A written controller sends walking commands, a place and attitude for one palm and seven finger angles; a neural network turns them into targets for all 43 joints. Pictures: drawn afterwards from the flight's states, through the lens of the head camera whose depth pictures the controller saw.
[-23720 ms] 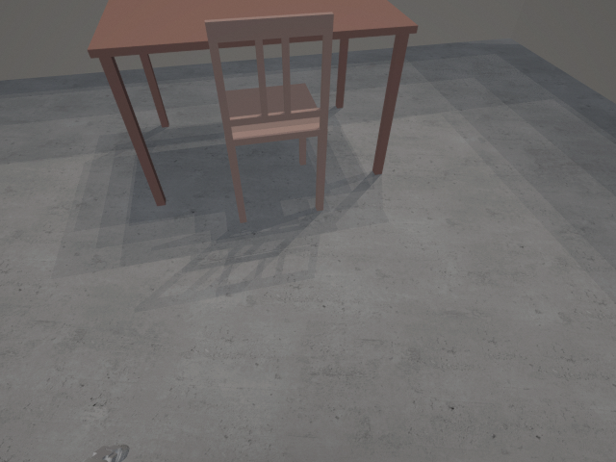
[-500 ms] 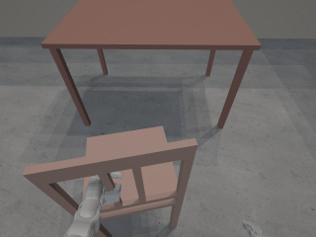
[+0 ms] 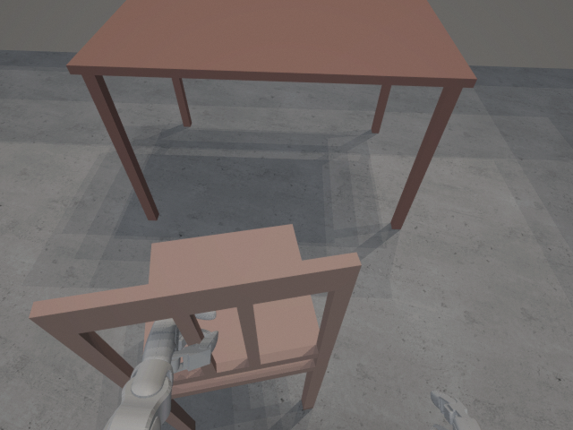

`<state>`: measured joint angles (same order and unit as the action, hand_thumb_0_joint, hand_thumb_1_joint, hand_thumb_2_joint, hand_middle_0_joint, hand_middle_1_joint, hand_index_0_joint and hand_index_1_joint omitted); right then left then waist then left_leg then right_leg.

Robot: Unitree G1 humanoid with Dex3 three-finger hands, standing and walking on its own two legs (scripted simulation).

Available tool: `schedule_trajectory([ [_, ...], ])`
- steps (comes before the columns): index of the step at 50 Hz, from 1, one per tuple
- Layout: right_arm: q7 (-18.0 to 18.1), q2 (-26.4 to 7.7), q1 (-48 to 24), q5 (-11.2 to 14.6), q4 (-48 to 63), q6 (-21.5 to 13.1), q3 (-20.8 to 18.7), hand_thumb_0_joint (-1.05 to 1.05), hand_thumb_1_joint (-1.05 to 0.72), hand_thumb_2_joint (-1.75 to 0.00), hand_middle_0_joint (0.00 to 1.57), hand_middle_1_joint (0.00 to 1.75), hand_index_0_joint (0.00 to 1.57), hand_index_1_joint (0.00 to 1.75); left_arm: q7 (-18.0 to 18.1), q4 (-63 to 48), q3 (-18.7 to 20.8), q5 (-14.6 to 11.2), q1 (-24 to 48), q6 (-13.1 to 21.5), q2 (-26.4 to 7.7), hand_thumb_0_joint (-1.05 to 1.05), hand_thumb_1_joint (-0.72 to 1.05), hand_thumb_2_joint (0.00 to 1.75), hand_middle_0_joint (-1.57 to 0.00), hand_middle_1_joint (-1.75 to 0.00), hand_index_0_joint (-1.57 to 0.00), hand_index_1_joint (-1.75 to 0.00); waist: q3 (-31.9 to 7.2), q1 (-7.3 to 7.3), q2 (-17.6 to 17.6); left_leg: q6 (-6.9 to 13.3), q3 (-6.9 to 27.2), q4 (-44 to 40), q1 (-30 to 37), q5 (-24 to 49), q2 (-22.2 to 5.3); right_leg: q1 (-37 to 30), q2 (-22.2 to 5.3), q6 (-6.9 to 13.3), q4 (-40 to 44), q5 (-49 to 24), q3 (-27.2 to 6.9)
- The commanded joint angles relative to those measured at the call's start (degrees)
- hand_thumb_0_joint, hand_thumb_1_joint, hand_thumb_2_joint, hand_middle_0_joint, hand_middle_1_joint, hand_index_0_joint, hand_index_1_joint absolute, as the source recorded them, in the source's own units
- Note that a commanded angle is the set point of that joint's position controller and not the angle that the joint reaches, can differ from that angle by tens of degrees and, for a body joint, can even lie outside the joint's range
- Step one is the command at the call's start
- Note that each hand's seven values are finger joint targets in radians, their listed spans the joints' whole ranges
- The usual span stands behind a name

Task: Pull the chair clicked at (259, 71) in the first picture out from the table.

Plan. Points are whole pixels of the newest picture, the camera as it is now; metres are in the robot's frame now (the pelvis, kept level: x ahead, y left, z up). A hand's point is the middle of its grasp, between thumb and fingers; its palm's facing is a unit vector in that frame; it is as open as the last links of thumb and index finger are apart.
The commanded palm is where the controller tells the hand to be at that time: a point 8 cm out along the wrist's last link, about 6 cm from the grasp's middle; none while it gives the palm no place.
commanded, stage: open the thumb and straighten the fingers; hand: left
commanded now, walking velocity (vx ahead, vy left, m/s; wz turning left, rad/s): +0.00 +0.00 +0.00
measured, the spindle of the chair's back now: (198, 344) +0.27 +0.15 -0.10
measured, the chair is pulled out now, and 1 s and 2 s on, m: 0.59 0.59 0.59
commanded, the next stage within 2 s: draw the fingers out of the gap in 0.60 s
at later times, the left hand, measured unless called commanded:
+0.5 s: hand (195, 340) +0.26 +0.15 -0.07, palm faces +0.03 -0.99 -0.16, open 16.2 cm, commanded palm +0.24 +0.21 -0.05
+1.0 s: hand (182, 376) +0.21 +0.16 -0.07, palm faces +0.02 -0.99 -0.16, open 17.5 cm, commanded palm +0.19 +0.21 -0.05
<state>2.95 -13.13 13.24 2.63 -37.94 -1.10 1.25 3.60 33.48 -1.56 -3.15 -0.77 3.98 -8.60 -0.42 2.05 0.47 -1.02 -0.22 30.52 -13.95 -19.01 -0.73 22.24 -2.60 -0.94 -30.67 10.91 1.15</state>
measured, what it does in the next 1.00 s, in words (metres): stands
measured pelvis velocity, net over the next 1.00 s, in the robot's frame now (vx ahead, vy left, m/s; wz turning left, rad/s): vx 0.01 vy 0.00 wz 0.04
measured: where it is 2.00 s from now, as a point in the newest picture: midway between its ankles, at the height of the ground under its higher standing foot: outside the picture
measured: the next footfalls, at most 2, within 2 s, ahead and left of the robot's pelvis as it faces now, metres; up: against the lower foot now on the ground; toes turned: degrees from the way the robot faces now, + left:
none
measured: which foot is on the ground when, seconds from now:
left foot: down 0.00-1.00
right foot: down 0.00-1.00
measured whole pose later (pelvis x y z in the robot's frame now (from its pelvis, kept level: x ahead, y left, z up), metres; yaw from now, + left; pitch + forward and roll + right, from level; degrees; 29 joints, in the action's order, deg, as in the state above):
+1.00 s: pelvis +0.01 +0.00 -0.04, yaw +3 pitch +10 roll -1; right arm 4.0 -14.8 15.6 1.8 -29.4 -9.2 1.0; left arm -0.9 2.2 -1.0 -3.8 -20.4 -9.5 -11.1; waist -7.0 2.0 -3.1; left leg -1.0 2.8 50.2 -31.5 -29.1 -0.4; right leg 38.1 -3.6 -1.1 -48.3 20.4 3.5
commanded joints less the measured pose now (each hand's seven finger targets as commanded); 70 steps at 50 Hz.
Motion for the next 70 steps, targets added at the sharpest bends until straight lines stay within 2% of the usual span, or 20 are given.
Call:
schedule_trajectory([
  [1, -0.7, -7.8, -4.4, -0.1, 9.6, -5.5, -3.1, 0.0, -0.9, -0.9, 0.2, 0.3, 0.2, 0.3, -1.4, -16.0, 0.8, 0.1, 9.1, 2.7, -4.7, 0.0, -0.07, 0.43, -0.5, -1.45, -0.5, -1.45, -10.5, -0.35, -3.3, 1.1, -1.1, -1.6, -9.8, 6.9, -0.2, -6.7, -0.6, 2.3, 0.0, -2.0, 0.5],
  [3, -0.9, -8.0, -4.0, -0.2, 10.2, -6.4, -3.2, 0.0, -0.9, -0.9, 0.2, 0.3, 0.2, 0.3, -1.7, -17.1, 0.3, 0.3, 8.7, 1.5, -4.2, 0.0, -0.31, 0.32, -0.5, -1.45, -0.5, -1.45, -12.3, -0.22, -3.2, 1.2, -1.0, 0.0, -11.2, 6.2, 0.0, -5.2, -0.4, 2.1, -1.4, -1.1, 0.8],
  [4, -0.9, -8.5, -3.5, -0.2, 10.2, -6.6, -3.4, 0.0, -0.9, -0.9, 0.2, 0.3, 0.2, 0.3, -1.6, -16.1, 1.7, -0.1, 7.3, 0.4, -5.5, 0.0, -0.43, 0.26, -0.47, -1.38, -0.47, -1.38, -12.4, -0.14, -0.1, 1.3, -0.7, 0.5, -12.4, 5.4, -0.1, -5.1, -0.2, 2.1, -1.7, -0.5, 1.0],
  [5, -0.6, -9.1, -3.3, -0.1, 10.3, -6.6, -3.5, 0.0, -0.9, -0.9, 0.2, 0.3, 0.2, 0.3, -1.4, -18.2, 5.6, -0.3, 9.8, -0.1, -9.9, 0.0, -0.55, 0.2, -0.45, -1.3, -0.45, -1.3, -14.0, -0.22, 0.9, 1.5, -0.6, 1.0, -13.2, 4.5, 0.1, -5.7, -0.2, 1.7, -2.3, 0.3, 0.4],
  [9, -0.1, -8.7, -3.5, -0.2, 11.7, -7.7, -3.4, 0.0, -0.9, -0.9, 0.2, 0.3, 0.2, 0.3, -2.1, -20.9, 4.5, -0.8, 6.9, -2.5, -7.6, 0.0, -0.55, 0.2, -0.35, -1.01, -0.35, -1.01, -15.8, -0.52, -0.7, 1.4, -0.8, 2.9, -14.7, 5.9, 0.5, -5.1, -0.1, 1.8, -4.7, -1.3, 0.8],
  [13, 0.1, -8.9, -2.6, -0.3, 12.1, -8.7, -3.4, 0.0, -0.9, -0.9, 0.2, 0.3, 0.2, 0.3, -2.9, -22.8, 2.8, -1.3, 6.4, -4.3, -5.5, 0.0, -0.55, 0.2, -0.25, -0.73, -0.25, -0.73, -16.2, 0.49, 1.1, 1.5, -0.6, 5.4, -15.6, 7.0, 0.5, -3.0, 0.1, 1.3, -6.6, -2.7, 1.4],
  [15, 0.4, -9.3, -2.0, -0.4, 12.2, -9.1, -3.4, 0.0, -0.9, -0.9, 0.2, 0.3, 0.2, 0.3, -3.3, -23.7, 2.5, -1.4, 6.5, -5.0, -5.5, 0.0, -0.55, 0.2, -0.2, -0.58, -0.2, -0.58, -16.6, 1.06, 2.7, 1.6, -0.4, 6.5, -16.2, 7.3, 0.6, -2.3, 0.2, 1.1, -7.5, -3.2, 1.7],
  [18, 0.7, -9.3, -1.7, -0.6, 13.1, -9.5, -3.4, 0.0, -0.9, -0.9, 0.2, 0.3, 0.2, 0.3, -3.4, -26.4, 4.3, -0.8, 4.7, -5.7, -7.6, 0.0, -0.55, 0.2, -0.13, -0.36, -0.13, -0.36, -17.8, 0.38, 1.8, 1.6, -0.2, 7.7, -16.7, 9.0, 0.8, -2.8, 0.0, 1.2, -8.9, -5.2, 1.7],
  [19, 0.9, -9.9, -1.1, -0.7, 12.6, -9.3, -3.4, 0.0, -0.9, -0.9, 0.2, 0.3, 0.2, 0.3, -3.1, -25.0, 8.1, -0.5, 5.2, -6.0, -12.2, 0.0, -0.55, 0.2, -0.1, -0.29, -0.1, -0.29, -17.7, 0.03, 2.2, 1.5, -0.1, 8.2, -17.9, 9.3, 0.9, -3.2, 0.0, 1.4, -9.3, -5.8, 1.4],
  [20, 1.0, -9.2, -1.1, -0.8, 13.2, -9.2, -3.3, 0.0, -0.9, -0.9, 0.2, 0.3, 0.2, 0.3, -3.3, -27.1, 6.6, -0.5, 5.0, -6.0, -10.1, 0.0, -0.55, 0.2, -0.07, -0.22, -0.07, -0.22, -18.5, 0.12, 1.4, 1.7, -0.4, 8.4, -17.6, 9.9, 1.1, -3.8, -0.1, 1.2, -9.6, -6.9, 1.3],
  [21, 1.0, -9.1, -0.8, -0.7, 13.4, -9.1, -3.3, 0.0, -0.9, -0.9, 0.2, 0.3, 0.2, 0.3, -3.2, -26.7, 8.1, -0.4, 2.6, -6.3, -11.4, 0.0, -0.55, 0.2, -0.05, -0.14, -0.05, -0.14, -18.3, -0.19, 1.5, 1.6, -0.4, 8.8, -18.0, 10.4, 1.0, -3.9, -0.1, 1.3, -10.1, -7.6, 1.2],
  [23, 1.0, -8.8, -1.0, -0.7, 13.8, -9.2, -3.1, 0.0, -0.9, -0.9, 0.2, 0.3, 0.2, 0.3, -3.5, -28.9, 6.4, -0.3, 3.6, -6.6, -9.8, 0.0, -0.55, 0.2, 0.0, 0.0, 0.0, 0.0, -18.1, 0.34, -0.3, 1.6, -0.6, 9.5, -17.9, 10.5, 1.2, -3.0, -0.1, 1.2, -10.4, -7.8, 1.2],
  [33, 1.4, -9.4, -0.1, -0.7, 15.2, -10.3, -2.9, 0.0, -0.9, -0.9, 0.2, 0.3, 0.2, 0.3, -5.2, -32.8, 4.6, -1.4, -1.3, -9.4, -8.6, 0.0, -0.55, 0.2, 0.0, 0.0, 0.0, 0.0, -18.8, 1.15, 1.2, 1.7, 0.2, 11.6, -18.8, 11.9, 1.3, -2.2, 0.0, 1.0, -11.6, -9.5, 2.4],
  [35, 1.7, -9.8, 0.3, -0.7, 14.8, -10.2, -3.1, 0.0, -0.9, -0.9, 0.2, 0.3, 0.2, 0.3, -4.8, -32.7, 8.9, -1.1, -1.2, -9.5, -13.2, 0.0, -0.55, 0.2, 0.0, 0.0, 0.0, 0.0, -18.2, 0.76, 0.1, 1.6, 0.3, 11.8, -19.3, 11.9, 1.2, -2.0, 0.0, 1.1, -11.8, -9.2, 2.2],
  [41, 1.4, -8.7, -0.7, -0.6, 16.8, -10.8, -3.0, 0.0, -0.9, -0.9, 0.2, 0.3, 0.2, 0.3, -4.9, -37.7, 5.1, -0.9, -10.7, -9.9, -9.0, 0.0, -0.55, 0.2, 0.0, 0.0, 0.0, 0.0, -18.3, -0.09, -2.1, 1.5, 0.2, 11.9, -18.9, 11.9, 1.3, -1.1, -0.1, 1.3, -12.2, -7.5, 2.8],
  [47, 1.5, -8.2, -0.9, -0.7, 17.8, -11.8, -3.2, 0.0, -0.9, -0.9, 0.2, 0.3, 0.2, 0.3, -4.1, -43.1, 3.2, -0.6, -17.4, -10.1, -7.7, 0.0, -0.55, 0.2, 0.0, 0.0, 0.0, 0.0, -16.9, 0.02, -0.9, 1.4, 1.1, 12.2, -19.1, 11.0, 1.1, 1.2, 0.2, 1.3, -12.8, -4.9, 3.7],
  [52, 2.0, -7.8, -1.5, -0.7, 18.1, -11.8, -3.0, 0.0, -0.9, -0.9, 0.2, 0.3, 0.2, 0.3, -3.0, -45.4, 4.1, 0.2, -20.4, -10.1, -8.9, 0.0, -0.55, 0.2, 0.0, 0.0, 0.0, 0.0, -13.7, 0.16, -0.2, 1.5, 1.6, 12.6, -21.5, 7.2, 1.4, 3.7, 0.4, 1.4, -12.8, 0.0, 3.6],
  [55, 2.3, -7.7, -1.6, -0.8, 18.5, -12.3, -2.7, 0.0, -0.9, -0.9, 0.2, 0.3, 0.2, 0.3, -2.8, -48.9, 2.3, 0.6, -20.7, -9.9, -8.3, 0.0, -0.55, 0.2, 0.0, 0.0, 0.0, 0.0, -13.7, 0.54, -3.2, 1.6, 1.9, 13.2, -20.6, 6.0, 1.5, 5.5, 0.4, 1.5, -13.0, 2.4, 3.7],
  [63, 2.9, -7.3, -2.6, -0.6, 19.3, -12.8, -2.6, 0.0, -0.9, -0.9, 0.2, 0.3, 0.2, 0.3, -3.8, -50.9, 1.7, -0.2, -27.2, -10.8, -7.7, 0.0, -0.55, 0.2, 0.0, 0.0, 0.0, 0.0, -13.2, 0.25, -0.5, 1.6, 2.6, 14.1, -22.7, 3.0, 1.7, 6.6, 0.5, 1.4, -13.2, 6.2, 4.0],
  [70, 3.1, -6.5, -3.2, -0.5, 20.1, -12.4, -2.8, 0.0, -0.9, -0.9, 0.2, 0.3, 0.2, 0.3, -3.2, -54.9, 2.6, 0.4, -32.6, -11.5, -8.8, 0.0, -0.55, 0.2, 0.0, 0.0, 0.0, 0.0, -13.0, -0.31, -2.5, 1.6, 2.6, 14.8, -23.8, 2.6, 1.9, 6.8, 0.6, 1.7, -13.7, 7.3, 3.8],
])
